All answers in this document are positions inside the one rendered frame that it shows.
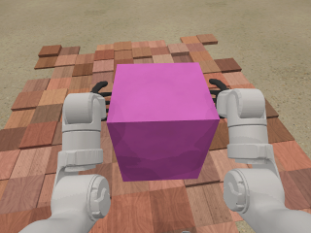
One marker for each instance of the right robot hand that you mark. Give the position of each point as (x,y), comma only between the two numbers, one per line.
(221,86)

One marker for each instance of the left robot forearm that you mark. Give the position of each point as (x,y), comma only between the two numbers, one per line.
(81,138)

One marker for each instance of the robot right upper arm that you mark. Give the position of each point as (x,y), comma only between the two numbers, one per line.
(257,195)

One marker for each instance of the robot left upper arm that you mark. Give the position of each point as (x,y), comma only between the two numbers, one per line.
(78,201)

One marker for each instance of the left robot hand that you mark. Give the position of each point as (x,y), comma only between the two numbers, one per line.
(95,90)

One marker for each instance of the right robot forearm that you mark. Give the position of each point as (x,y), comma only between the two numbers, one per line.
(245,113)

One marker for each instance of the carton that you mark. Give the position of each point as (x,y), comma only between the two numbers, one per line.
(162,120)

